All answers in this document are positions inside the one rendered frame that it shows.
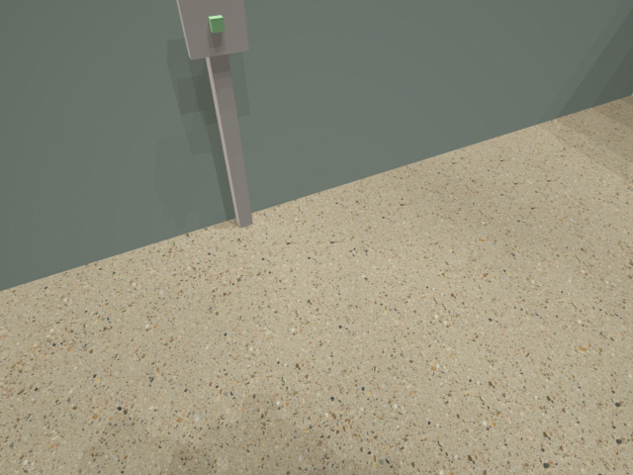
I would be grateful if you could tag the button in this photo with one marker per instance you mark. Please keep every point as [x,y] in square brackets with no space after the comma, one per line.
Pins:
[217,24]

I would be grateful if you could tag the panel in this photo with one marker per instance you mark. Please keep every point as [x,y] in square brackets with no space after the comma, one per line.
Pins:
[215,47]

